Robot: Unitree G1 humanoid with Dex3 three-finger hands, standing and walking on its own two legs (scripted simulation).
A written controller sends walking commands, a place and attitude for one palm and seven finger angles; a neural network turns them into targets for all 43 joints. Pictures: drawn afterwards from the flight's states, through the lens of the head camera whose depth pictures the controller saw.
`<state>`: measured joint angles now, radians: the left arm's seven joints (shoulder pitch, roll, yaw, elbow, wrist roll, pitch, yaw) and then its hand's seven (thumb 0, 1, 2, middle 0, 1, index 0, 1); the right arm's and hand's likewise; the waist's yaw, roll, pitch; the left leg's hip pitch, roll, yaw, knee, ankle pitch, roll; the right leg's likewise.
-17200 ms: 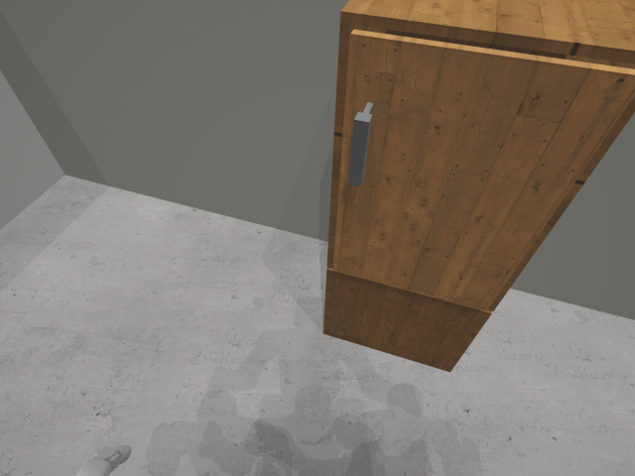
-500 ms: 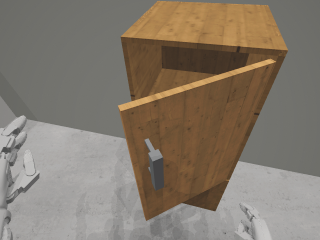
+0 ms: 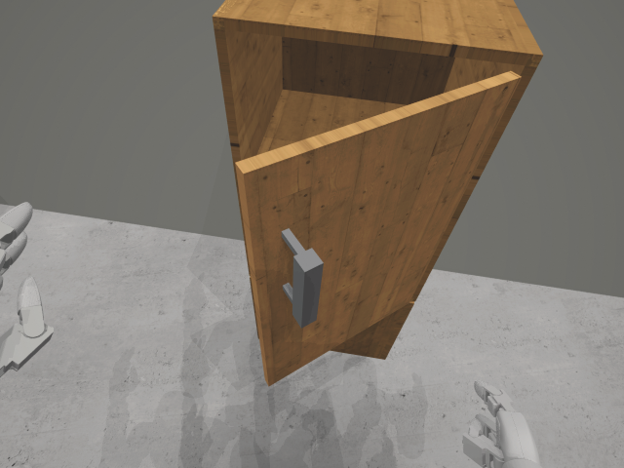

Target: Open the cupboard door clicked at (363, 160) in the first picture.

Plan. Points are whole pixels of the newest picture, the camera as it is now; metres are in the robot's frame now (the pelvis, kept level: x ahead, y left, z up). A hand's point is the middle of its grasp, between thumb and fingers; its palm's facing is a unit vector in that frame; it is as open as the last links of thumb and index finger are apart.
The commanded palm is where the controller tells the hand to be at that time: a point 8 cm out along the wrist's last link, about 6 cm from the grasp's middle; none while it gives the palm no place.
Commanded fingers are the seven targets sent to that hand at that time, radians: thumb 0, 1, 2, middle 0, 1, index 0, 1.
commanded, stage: step back with the hand held close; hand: left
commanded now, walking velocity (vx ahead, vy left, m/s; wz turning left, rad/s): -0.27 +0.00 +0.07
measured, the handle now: (297, 278) +0.33 +0.04 +0.07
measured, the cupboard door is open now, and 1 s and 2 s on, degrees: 40 40 40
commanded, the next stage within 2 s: stop stepping back and stand still in 0.60 s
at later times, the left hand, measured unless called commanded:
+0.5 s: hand out of the picture +0.08 +0.30 +0.16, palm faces +0.49 -0.78 -0.39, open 7.4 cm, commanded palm +0.01 +0.34 +0.18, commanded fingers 0.00 0.90 0.90 -0.20 -0.30 -0.20 -0.30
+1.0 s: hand out of the picture -0.05 +0.27 +0.18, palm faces +0.38 -0.77 -0.51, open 7.4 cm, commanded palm -0.07 +0.31 +0.18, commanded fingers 0.00 0.90 0.90 -0.20 -0.30 -0.20 -0.30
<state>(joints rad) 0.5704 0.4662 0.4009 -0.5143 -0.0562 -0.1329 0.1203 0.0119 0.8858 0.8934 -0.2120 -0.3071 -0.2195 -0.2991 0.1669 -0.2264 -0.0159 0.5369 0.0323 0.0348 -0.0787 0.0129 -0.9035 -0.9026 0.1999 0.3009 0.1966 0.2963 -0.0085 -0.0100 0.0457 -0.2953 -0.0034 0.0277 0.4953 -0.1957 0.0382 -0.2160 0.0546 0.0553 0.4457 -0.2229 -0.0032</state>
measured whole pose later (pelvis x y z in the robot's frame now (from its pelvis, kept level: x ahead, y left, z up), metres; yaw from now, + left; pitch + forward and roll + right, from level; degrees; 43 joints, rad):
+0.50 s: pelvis -0.10 +0.03 -0.02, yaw +4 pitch -2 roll -2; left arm 0.49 0.41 0.42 -0.56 -0.03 -0.21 0.16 0.01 0.88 0.89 -0.21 -0.31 -0.22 -0.30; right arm 0.22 -0.21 0.00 0.61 0.00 -0.06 -0.07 0.01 -0.90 -0.90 0.20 0.30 0.20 0.30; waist -0.01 -0.04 0.04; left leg -0.41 -0.03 0.00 0.68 -0.23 0.06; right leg -0.43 0.02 0.06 0.72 -0.32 0.03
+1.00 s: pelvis -0.23 +0.01 +0.00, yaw -2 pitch +1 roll +0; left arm 0.70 0.48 0.47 -0.58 -0.07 -0.19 0.12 0.01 0.88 0.89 -0.21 -0.31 -0.22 -0.30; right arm 0.27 -0.18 0.02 0.67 0.02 -0.06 -0.03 0.01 -0.90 -0.90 0.20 0.30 0.20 0.30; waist 0.02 -0.02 -0.08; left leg -0.51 -0.02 0.03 0.82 -0.25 -0.01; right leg -0.05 0.06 -0.02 0.39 -0.36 -0.06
